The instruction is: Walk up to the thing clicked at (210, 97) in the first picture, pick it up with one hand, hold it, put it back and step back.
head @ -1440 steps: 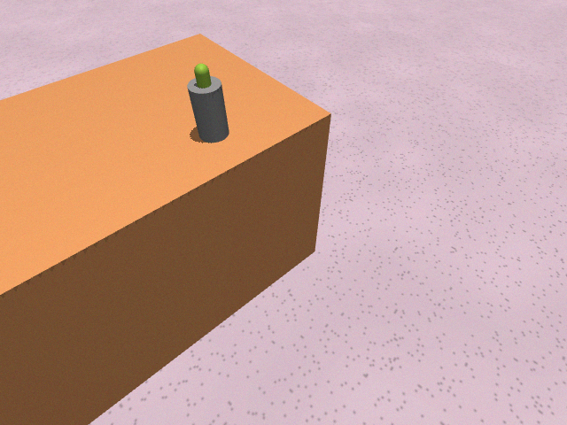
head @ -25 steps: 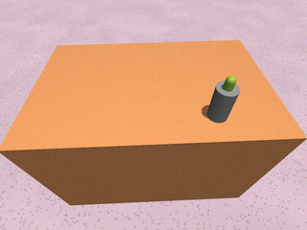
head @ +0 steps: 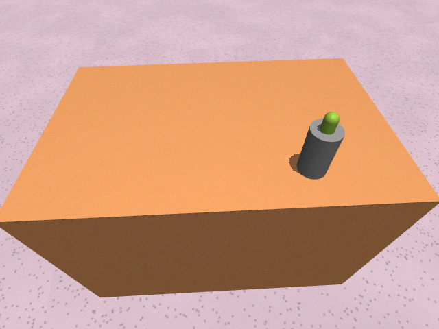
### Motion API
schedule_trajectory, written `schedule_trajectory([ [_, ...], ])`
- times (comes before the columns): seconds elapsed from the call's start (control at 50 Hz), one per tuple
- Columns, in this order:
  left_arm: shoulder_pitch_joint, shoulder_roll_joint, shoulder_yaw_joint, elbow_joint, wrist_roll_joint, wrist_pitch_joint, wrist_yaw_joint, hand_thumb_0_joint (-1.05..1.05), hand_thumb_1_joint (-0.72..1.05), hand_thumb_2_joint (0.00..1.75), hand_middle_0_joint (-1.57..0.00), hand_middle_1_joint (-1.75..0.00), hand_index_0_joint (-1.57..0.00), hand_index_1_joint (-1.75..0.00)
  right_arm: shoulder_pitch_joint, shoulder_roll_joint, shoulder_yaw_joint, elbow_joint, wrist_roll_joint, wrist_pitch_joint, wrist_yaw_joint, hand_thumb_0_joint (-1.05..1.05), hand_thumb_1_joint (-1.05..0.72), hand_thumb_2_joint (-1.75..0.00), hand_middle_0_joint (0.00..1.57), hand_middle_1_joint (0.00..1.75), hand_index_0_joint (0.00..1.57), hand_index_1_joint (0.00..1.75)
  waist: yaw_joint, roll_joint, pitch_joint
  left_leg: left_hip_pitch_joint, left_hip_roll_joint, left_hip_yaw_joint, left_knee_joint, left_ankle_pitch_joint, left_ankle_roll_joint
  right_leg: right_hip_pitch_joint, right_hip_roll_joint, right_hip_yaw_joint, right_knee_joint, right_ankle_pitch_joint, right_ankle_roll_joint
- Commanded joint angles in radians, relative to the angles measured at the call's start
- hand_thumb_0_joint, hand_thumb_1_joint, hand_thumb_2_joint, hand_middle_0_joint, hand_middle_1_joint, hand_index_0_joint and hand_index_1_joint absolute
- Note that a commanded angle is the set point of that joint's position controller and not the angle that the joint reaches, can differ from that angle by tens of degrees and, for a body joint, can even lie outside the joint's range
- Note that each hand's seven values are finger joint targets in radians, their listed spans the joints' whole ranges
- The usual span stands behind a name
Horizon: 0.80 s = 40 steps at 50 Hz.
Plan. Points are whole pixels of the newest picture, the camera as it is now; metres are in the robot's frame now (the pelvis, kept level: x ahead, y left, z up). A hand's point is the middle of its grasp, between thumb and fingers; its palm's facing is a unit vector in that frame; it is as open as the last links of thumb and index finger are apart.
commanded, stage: stand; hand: right
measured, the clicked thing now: (321, 143) +0.50 -0.23 +0.01
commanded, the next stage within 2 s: step back in 0.90 s
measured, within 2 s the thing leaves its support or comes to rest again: neither
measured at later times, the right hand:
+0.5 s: hand out of the picture +0.08 -0.25 -0.16, palm faces -0.01 +0.94 -0.34, open 7.4 cm
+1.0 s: hand out of the picture +0.08 -0.26 -0.16, palm faces -0.01 +0.94 -0.34, open 7.4 cm
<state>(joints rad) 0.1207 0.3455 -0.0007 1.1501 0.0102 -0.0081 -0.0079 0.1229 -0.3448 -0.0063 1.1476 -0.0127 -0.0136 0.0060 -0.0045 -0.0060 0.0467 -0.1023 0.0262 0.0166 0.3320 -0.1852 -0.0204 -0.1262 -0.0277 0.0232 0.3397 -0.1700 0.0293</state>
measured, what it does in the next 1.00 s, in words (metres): stands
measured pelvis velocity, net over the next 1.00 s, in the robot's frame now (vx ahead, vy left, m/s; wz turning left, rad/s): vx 0.00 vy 0.00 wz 0.00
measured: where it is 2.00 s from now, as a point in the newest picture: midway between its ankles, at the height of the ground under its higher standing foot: outside the picture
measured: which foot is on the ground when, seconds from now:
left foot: down 0.00-1.00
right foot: down 0.00-1.00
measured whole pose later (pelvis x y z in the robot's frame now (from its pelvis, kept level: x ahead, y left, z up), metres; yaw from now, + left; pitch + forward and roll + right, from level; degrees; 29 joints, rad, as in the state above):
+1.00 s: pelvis +0.00 +0.00 +0.00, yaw +0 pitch -2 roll +0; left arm 0.11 0.37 0.03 1.07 -0.01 0.01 0.00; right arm 0.09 -0.35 -0.03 1.10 0.00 0.01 0.01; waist 0.00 -0.02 0.10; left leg -0.16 0.02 0.02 0.40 -0.21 -0.01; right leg -0.19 -0.03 0.02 0.43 -0.21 0.03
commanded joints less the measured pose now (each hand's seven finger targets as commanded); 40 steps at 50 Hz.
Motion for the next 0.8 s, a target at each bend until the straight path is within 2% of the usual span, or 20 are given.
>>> schedule_trajectory([
  [0.0,-0.037,0.204,0.038,-0.052,0.002,-0.024,0.019,0.00,0.90,0.90,-0.20,-0.30,-0.20,-0.30,-0.030,-0.209,-0.036,-0.052,-0.002,-0.018,-0.017,0.00,-0.90,-0.90,0.20,0.30,0.20,0.30,0.001,0.001,-0.040,-0.013,0.104,-0.084,-0.061,0.059,0.038,0.001,-0.095,0.067,-0.058,0.070,-0.040],
  [0.06,-0.029,0.206,0.039,-0.052,0.001,-0.022,0.018,0.00,0.90,0.90,-0.20,-0.30,-0.20,-0.30,-0.034,-0.214,-0.037,-0.051,-0.002,-0.019,-0.018,0.00,-0.90,-0.90,0.20,0.30,0.20,0.30,0.004,0.019,-0.058,-0.003,0.104,-0.082,-0.059,0.079,0.037,0.008,-0.097,0.067,-0.057,0.100,-0.040],
  [0.12,-0.034,0.204,0.035,-0.054,0.000,-0.025,0.019,0.00,0.90,0.90,-0.20,-0.30,-0.20,-0.30,-0.033,-0.208,-0.035,-0.051,0.001,-0.021,-0.016,0.00,-0.90,-0.90,0.20,0.30,0.20,0.30,0.000,-0.001,-0.068,0.015,0.107,-0.080,-0.048,0.142,0.034,0.021,-0.099,0.064,-0.049,0.151,-0.040],
  [0.2,-0.030,0.202,0.036,-0.053,0.000,-0.021,0.019,0.00,0.90,0.90,-0.20,-0.30,-0.20,-0.30,-0.031,-0.215,-0.035,-0.047,0.000,-0.019,-0.019,0.00,-0.90,-0.90,0.20,0.30,0.20,0.30,0.003,0.019,-0.061,0.003,0.106,-0.078,-0.053,0.126,0.037,0.021,-0.101,0.064,-0.050,0.144,-0.039],
  [0.24,-0.032,0.207,0.037,-0.054,-0.001,-0.024,0.020,0.00,0.90,0.90,-0.20,-0.30,-0.20,-0.30,-0.030,-0.215,-0.035,-0.048,0.001,-0.019,-0.018,0.00,-0.90,-0.90,0.20,0.30,0.20,0.30,0.003,0.005,-0.074,0.013,0.108,-0.079,-0.047,0.156,0.037,0.036,-0.102,0.059,-0.045,0.165,-0.038],
  [0.28,-0.033,0.203,0.035,-0.050,-0.001,-0.022,0.021,0.00,0.90,0.90,-0.20,-0.30,-0.20,-0.30,-0.030,-0.209,-0.034,-0.048,0.002,-0.016,-0.018,0.00,-0.90,-0.90,0.20,0.30,0.20,0.30,0.002,-0.008,-0.058,0.007,0.106,-0.081,-0.049,0.143,0.034,0.024,-0.099,0.057,-0.050,0.149,-0.037],
  [0.32,-0.029,0.206,0.035,-0.055,0.000,-0.024,0.020,0.00,0.90,0.90,-0.20,-0.30,-0.20,-0.30,-0.032,-0.216,-0.037,-0.050,0.002,-0.017,-0.019,0.00,-0.90,-0.90,0.20,0.30,0.20,0.30,0.002,0.004,-0.078,0.029,0.108,-0.079,-0.041,0.177,0.037,0.028,-0.102,0.057,-0.048,0.181,-0.039],
  [0.38,-0.038,0.209,0.038,-0.057,0.000,-0.023,0.022,0.00,0.90,0.90,-0.20,-0.30,-0.20,-0.30,-0.025,-0.213,-0.036,-0.051,0.001,-0.016,-0.019,0.00,-0.90,-0.90,0.20,0.30,0.20,0.30,0.000,0.006,-0.075,0.010,0.106,-0.075,-0.041,0.173,0.036,0.045,-0.106,0.056,-0.048,0.190,-0.038],
  [0.5,-0.037,0.211,0.038,-0.060,-0.001,-0.022,0.021,0.00,0.90,0.90,-0.20,-0.30,-0.20,-0.30,-0.030,-0.206,-0.035,-0.054,0.002,-0.017,-0.018,0.00,-0.90,-0.90,0.20,0.30,0.20,0.30,-0.001,0.004,-0.054,0.011,0.107,-0.080,-0.051,0.161,0.031,0.026,-0.103,0.056,-0.056,0.157,-0.040],
  [0.54,-0.036,0.212,0.039,-0.060,-0.002,-0.020,0.021,0.00,0.90,0.90,-0.20,-0.30,-0.20,-0.30,-0.034,-0.205,-0.035,-0.052,0.001,-0.016,-0.017,0.00,-0.90,-0.90,0.20,0.30,0.20,0.30,0.002,0.014,-0.039,0.001,0.101,-0.081,-0.061,0.125,0.029,0.013,-0.097,0.054,-0.063,0.124,-0.038],
  [0.64,-0.034,0.204,0.038,-0.068,-0.002,-0.022,0.019,0.00,0.90,0.90,-0.20,-0.30,-0.20,-0.30,-0.036,-0.213,-0.038,-0.058,0.003,-0.019,-0.018,0.00,-0.90,-0.90,0.20,0.30,0.20,0.30,0.002,0.017,-0.070,0.017,0.106,-0.075,-0.049,0.178,0.033,0.036,-0.105,0.056,-0.056,0.179,-0.040],
  [0.74,-0.039,0.208,0.042,-0.065,-0.001,-0.019,0.020,0.00,0.90,0.90,-0.20,-0.30,-0.20,-0.30,-0.039,-0.214,-0.040,-0.059,0.002,-0.016,-0.017,0.00,-0.90,-0.90,0.20,0.30,0.20,0.30,0.002,0.009,-0.054,0.001,0.103,-0.081,-0.066,0.111,0.036,0.030,-0.101,0.052,-0.061,0.117,-0.041],
  [0.78,-0.032,0.203,0.039,-0.068,0.000,-0.020,0.019,0.00,0.90,0.90,-0.20,-0.30,-0.20,-0.30,-0.039,-0.216,-0.039,-0.060,0.002,-0.018,-0.016,0.00,-0.90,-0.90,0.20,0.30,0.20,0.30,0.005,0.012,-0.057,0.005,0.104,-0.083,-0.064,0.131,0.036,0.029,-0.100,0.049,-0.060,0.130,-0.040],
])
